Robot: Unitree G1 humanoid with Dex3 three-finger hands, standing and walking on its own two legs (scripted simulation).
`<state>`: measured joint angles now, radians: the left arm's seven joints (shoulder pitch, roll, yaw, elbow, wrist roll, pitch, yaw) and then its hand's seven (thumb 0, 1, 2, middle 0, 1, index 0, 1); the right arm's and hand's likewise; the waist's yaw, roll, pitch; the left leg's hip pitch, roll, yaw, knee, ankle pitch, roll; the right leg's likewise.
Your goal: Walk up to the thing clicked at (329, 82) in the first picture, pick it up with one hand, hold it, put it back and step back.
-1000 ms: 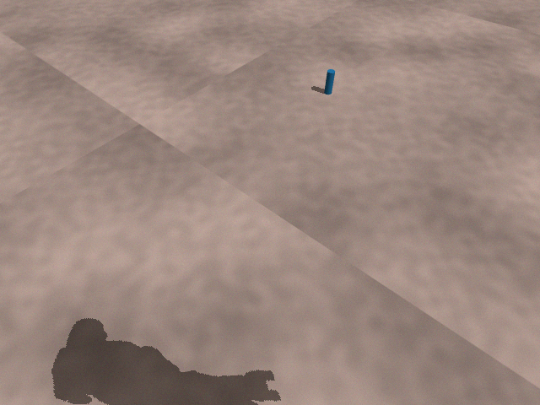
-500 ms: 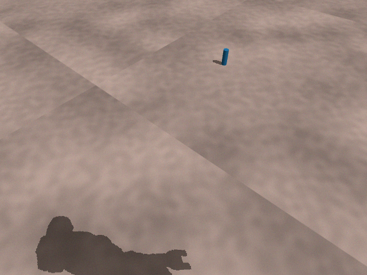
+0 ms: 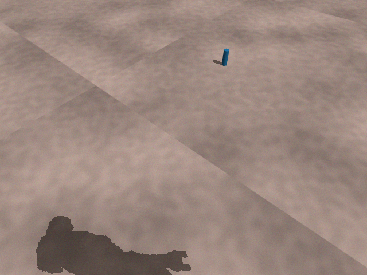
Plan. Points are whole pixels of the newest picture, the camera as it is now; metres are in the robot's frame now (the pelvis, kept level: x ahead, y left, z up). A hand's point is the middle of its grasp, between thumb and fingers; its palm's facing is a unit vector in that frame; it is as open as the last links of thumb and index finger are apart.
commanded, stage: stand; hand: left
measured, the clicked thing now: (225, 57) +2.05 -0.41 -0.71
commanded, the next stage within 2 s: walk up in 0.12 s
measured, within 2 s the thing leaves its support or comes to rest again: neither
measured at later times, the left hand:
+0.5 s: hand (107, 246) +0.21 +0.20 -0.13, palm faces -0.12 -0.88 -0.45, open 7.4 cm
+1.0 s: hand (150, 183) +0.42 +0.12 -0.18, palm faces -0.20 -0.91 -0.35, open 7.4 cm
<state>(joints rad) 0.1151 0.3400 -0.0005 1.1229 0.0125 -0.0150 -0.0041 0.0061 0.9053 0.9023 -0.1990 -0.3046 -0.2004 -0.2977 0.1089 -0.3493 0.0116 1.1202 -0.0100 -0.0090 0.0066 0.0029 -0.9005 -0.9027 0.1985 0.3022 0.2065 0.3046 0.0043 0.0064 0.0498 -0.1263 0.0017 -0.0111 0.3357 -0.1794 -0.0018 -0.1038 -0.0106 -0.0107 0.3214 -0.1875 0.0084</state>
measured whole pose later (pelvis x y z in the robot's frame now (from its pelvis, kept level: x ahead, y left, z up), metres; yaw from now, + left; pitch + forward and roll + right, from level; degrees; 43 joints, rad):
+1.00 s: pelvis +0.35 -0.15 -0.03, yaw -14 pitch +0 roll +1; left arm 0.35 0.43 0.06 0.94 0.00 -0.07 -0.05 0.01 0.90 0.90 -0.20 -0.31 -0.20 -0.30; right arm 0.13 -0.41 -0.09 0.91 -0.05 -0.06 0.09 0.01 -0.90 -0.90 0.20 0.30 0.21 0.30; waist 0.06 -0.06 0.07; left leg -0.45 0.05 0.09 0.58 -0.11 0.00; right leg -0.02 -0.04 0.00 0.66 -0.51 -0.03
